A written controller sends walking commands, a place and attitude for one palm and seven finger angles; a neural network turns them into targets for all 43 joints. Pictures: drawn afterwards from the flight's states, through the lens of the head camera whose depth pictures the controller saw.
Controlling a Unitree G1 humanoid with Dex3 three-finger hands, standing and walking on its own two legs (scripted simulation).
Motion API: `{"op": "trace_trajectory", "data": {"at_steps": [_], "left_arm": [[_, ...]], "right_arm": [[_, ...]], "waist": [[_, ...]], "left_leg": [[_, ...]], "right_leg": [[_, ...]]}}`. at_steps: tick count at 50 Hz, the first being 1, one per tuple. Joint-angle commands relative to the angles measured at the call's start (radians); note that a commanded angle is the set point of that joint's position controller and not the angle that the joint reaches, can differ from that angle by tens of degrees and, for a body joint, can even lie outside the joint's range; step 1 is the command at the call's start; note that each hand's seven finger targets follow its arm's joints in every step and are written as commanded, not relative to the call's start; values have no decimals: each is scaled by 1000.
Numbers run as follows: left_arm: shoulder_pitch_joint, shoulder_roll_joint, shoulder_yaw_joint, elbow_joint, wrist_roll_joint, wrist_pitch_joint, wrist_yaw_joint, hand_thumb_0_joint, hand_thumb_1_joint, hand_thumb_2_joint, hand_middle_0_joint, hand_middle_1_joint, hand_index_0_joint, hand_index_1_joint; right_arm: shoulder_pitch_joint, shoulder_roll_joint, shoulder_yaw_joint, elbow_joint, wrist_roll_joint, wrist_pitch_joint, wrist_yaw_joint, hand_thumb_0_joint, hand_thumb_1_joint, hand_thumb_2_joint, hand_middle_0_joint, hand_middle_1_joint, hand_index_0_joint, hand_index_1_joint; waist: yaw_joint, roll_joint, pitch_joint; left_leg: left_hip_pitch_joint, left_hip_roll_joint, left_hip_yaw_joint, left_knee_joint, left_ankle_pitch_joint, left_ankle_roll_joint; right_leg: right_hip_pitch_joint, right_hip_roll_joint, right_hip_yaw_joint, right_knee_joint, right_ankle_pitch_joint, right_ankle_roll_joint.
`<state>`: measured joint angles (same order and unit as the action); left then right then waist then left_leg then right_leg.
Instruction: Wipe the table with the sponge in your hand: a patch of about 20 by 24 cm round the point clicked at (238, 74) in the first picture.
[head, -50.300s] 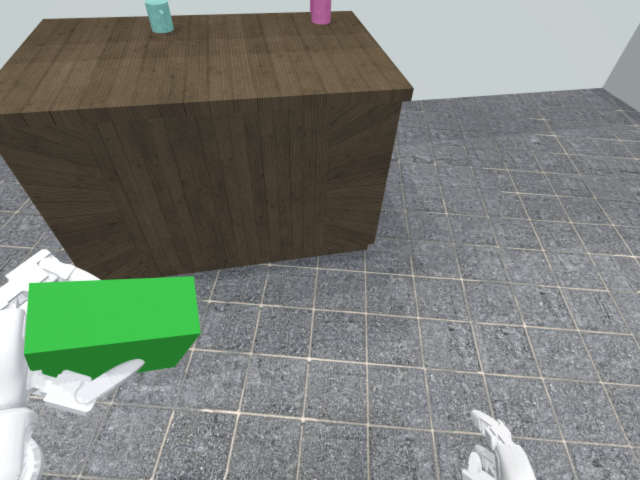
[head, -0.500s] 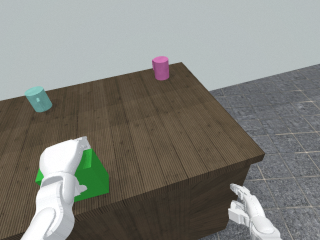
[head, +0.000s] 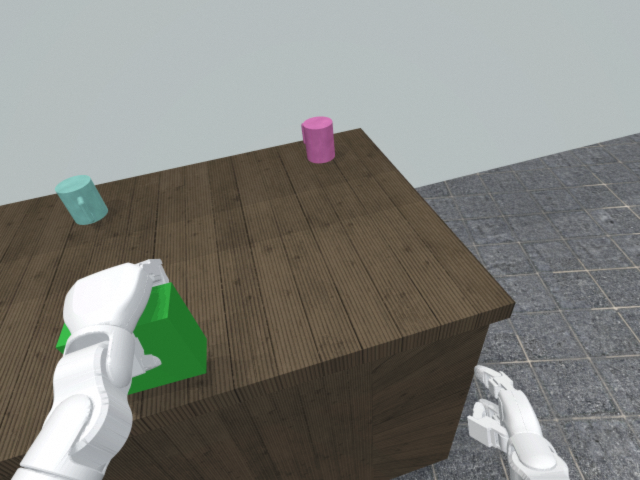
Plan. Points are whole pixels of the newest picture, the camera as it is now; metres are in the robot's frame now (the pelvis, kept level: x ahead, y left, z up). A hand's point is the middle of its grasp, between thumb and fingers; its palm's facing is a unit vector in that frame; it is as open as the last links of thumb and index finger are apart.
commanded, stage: lift the sponge slowly off the table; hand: left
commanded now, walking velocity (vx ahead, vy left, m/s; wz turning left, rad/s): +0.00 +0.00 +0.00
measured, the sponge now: (148, 351) +0.24 +0.28 +0.06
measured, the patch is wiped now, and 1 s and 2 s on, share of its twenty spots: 1.00 1.00 1.00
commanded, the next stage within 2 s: bring the sponge back beside the body in 1.22 s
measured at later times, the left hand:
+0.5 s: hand (123, 303) +0.24 +0.28 +0.15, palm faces +0.12 -0.10 -0.99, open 9.8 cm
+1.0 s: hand (121, 271) +0.26 +0.28 +0.18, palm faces +0.21 -0.16 -0.96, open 9.8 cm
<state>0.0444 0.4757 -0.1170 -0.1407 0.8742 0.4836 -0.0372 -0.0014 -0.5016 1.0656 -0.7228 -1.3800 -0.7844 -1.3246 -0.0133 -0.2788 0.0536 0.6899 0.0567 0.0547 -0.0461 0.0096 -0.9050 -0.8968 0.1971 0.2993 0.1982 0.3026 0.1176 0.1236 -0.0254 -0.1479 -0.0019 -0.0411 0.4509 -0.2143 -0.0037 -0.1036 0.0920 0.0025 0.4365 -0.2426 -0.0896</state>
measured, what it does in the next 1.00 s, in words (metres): stands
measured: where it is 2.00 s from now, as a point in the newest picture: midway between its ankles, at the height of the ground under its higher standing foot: outside the picture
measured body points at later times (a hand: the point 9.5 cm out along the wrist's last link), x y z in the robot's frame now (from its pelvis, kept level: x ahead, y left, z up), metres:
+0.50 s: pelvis -0.01 +0.00 +0.00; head -0.05 -0.05 +0.44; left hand +0.23 +0.28 +0.20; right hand +0.25 -0.20 -0.07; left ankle +0.03 +0.13 -0.74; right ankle +0.00 -0.06 -0.74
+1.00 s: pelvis -0.01 +0.02 +0.00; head -0.04 -0.03 +0.45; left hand +0.25 +0.28 +0.23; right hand +0.26 -0.17 -0.06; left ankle +0.03 +0.13 -0.74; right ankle +0.00 -0.06 -0.74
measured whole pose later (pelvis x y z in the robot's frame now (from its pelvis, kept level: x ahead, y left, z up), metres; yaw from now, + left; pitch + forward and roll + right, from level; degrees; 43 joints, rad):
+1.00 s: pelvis -0.01 +0.02 +0.00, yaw +0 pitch -4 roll +0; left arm -0.10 0.52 -0.09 -0.25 0.81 0.53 -0.12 0.00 -0.50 1.07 -0.73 -1.38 -0.78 -1.32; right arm -0.01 -0.28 0.07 0.66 0.07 0.06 -0.05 0.01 -0.90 -0.90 0.20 0.30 0.20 0.30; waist 0.13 0.13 -0.03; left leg -0.17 -0.03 -0.02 0.44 -0.19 0.02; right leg -0.13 0.07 0.02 0.44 -0.23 -0.06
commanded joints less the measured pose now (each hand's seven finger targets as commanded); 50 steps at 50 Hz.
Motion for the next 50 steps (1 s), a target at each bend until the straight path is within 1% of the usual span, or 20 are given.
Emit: {"op": "trace_trajectory", "data": {"at_steps": [1, 5, 9, 10, 13, 15, 17, 20, 22, 26, 28, 30, 31, 33, 35, 39, 40, 41, 49, 50], "left_arm": [[-333, 223, 131, -207, 44, -25, 31, 0, 100, 1300, -1200, -1600, -1200, -1600], [-383, 269, 165, -213, 54, -39, 30, 0, 100, 1300, -1200, -1600, -1200, -1600], [-314, 239, 166, -226, 39, -36, 32, 0, 100, 1300, -1200, -1600, -1200, -1600], [-316, 270, 192, -242, 37, -31, 31, 0, 100, 1300, -1200, -1600, -1200, -1600], [-282, 278, 208, -205, 14, -15, 24, 0, 100, 1300, -1200, -1600, -1200, -1600], [-341, 307, 220, -215, 15, -5, 19, 0, 100, 1300, -1200, -1600, -1200, -1600], [-362, 281, 192, -177, 11, -3, 12, 0, 100, 1300, -1200, -1600, -1200, -1600], [-419, 283, 176, -234, 17, -14, -1, 0, 100, 1300, -1200, -1600, -1200, -1600], [-397, 277, 175, -200, 13, -20, -7, 0, 100, 1300, -1200, -1600, -1200, -1600], [-480, 261, 150, -221, 20, -34, -10, 0, 100, 1300, -1200, -1600, -1200, -1600], [-453, 288, 181, -194, 20, -30, -8, 0, 100, 1300, -1200, -1600, -1200, -1600], [-495, 326, 207, -230, 18, -25, -4, 0, 100, 1300, -1200, -1600, -1200, -1600], [-507, 291, 183, -214, 13, -21, -2, 0, 100, 1300, -1200, -1600, -1200, -1600], [-478, 312, 209, -167, 5, -9, 1, 0, 100, 1300, -1200, -1600, -1200, -1600], [-493, 319, 212, -214, 5, 0, -4, 0, 100, 1300, -1200, -1600, -1200, -1600], [-491, 288, 186, -184, -11, 20, -20, 0, 100, 1300, -1200, -1600, -1200, -1600], [-510, 299, 187, -214, -6, 22, -24, 0, 100, 1300, -1200, -1600, -1200, -1600], [-519, 256, 151, -237, -14, 21, -29, 0, 100, 1300, -1200, -1600, -1200, -1600], [-459, 301, 209, -340, -27, 37, -24, 0, 100, 1300, -1200, -1600, -1200, -1600], [-474, 338, 237, -361, -26, 41, -22, 0, 100, 1300, -1200, -1600, -1200, -1600]], "right_arm": [[-265, -75, -29, -193, 1, -73, -19, 0, -900, -900, 200, 300, 200, 300], [-266, -80, -31, -192, -1, -77, -23, 0, -900, -900, 200, 300, 200, 300], [-266, -75, -35, -192, -4, -79, -11, 0, -900, -900, 200, 300, 200, 300], [-267, -79, -35, -196, -3, -78, -9, 0, -900, -900, 200, 300, 200, 300], [-263, -81, -32, -193, -2, -66, -8, 0, -900, -900, 200, 300, 200, 300], [-267, -88, -30, -196, 0, -62, -15, 0, -900, -900, 200, 300, 200, 300], [-269, -82, -26, -194, 6, -67, -21, 0, -900, -900, 200, 300, 200, 300], [-276, -83, -27, -202, 8, -77, -25, 0, -900, -900, 200, 300, 200, 300], [-268, -78, -27, -194, 5, -86, -28, 0, -900, -900, 200, 300, 200, 300], [-267, -72, -25, -202, 5, -97, -33, 0, -900, -900, 200, 300, 200, 300], [-260, -79, -27, -190, 1, -90, -31, 0, -900, -900, 200, 300, 200, 300], [-264, -84, -27, -196, 4, -85, -30, 0, -900, -900, 200, 300, 200, 300], [-267, -73, -23, -200, 7, -87, -31, 0, -900, -900, 200, 300, 200, 300], [-258, -81, -25, -188, 6, -79, -29, 0, -900, -900, 200, 300, 200, 300], [-268, -83, -24, -201, 7, -76, -26, 0, -900, -900, 200, 300, 200, 300], [-267, -81, -20, -200, 12, -69, -24, 0, -900, -900, 200, 300, 200, 300], [-270, -84, -19, -206, 13, -70, -25, 0, -900, -900, 200, 300, 200, 300], [-280, -72, -15, -223, 17, -75, -24, 0, -900, -900, 200, 300, 200, 300], [-276, -75, -17, -229, 12, -56, -11, 0, -900, -900, 200, 300, 200, 300], [-279, -80, -17, -228, 11, -54, -12, 0, -900, -900, 200, 300, 200, 300]], "waist": [[-2, -68, -145], [8, -54, -167], [22, -63, -200], [22, -56, -197], [21, -110, -161], [11, -81, -149], [5, -85, -118], [4, -26, -155], [6, -74, -140], [7, -60, -168], [12, -96, -173], [13, -39, -189], [15, -42, -186], [18, -79, -179], [19, -32, -199], [12, -84, -180], [9, -55, -188], [13, -54, -191], [28, -71, -223], [28, -36, -223]], "left_leg": [[63, -45, -20, -22, 144, 62], [73, -48, -26, -32, 134, 59], [67, -47, -16, -21, 192, 58], [70, -47, -23, -27, 189, 56], [33, -45, -16, -19, 165, 56], [40, -45, -16, -22, 141, 54], [28, -44, -18, -26, 118, 55], [56, -44, -26, -32, 113, 54], [49, -42, -26, -22, 119, 57], [56, -40, -28, -35, 113, 54], [52, -40, -26, -34, 133, 54], [59, -41, -28, -48, 126, 50], [49, -41, -26, -47, 126, 50], [40, -37, -26, -48, 127, 48], [50, -39, -27, -52, 137, 46], [35, -32, -29, -48, 133, 47], [48, -31, -32, -57, 127, 47], [45, -31, -32, -55, 133, 49], [56, -26, -39, -53, 216, 47], [64, -24, -42, -59, 205, 47]], "right_leg": [[-33, -62, 144, -113, 118, 15], [-26, -59, 159, -118, 84, 9], [17, -65, 145, -91, 201, 10], [14, -59, 155, -92, 187, 6], [1, -67, 158, -95, 174, 17], [-22, -65, 175, -108, 125, 13], [-49, -66, 155, -114, 74, 15], [-46, -64, 158, -112, 52, 8], [-52, -67, 148, -114, 60, 11], [-39, -68, 137, -108, 49, 7], [-25, -68, 140, -106, 93, 9], [-19, -64, 147, -106, 73, 5], [-19, -67, 132, -101, 69, 5], [-18, -66, 135, -104, 80, 6], [-8, -64, 145, -98, 93, 2], [-25, -67, 123, -97, 96, 8], [-30, -61, 127, -98, 76, 5], [-25, -66, 111, -91, 83, 6], [15, -59, 104, -63, 199, 1], [8, -52, 116, -68, 175, -4]]}}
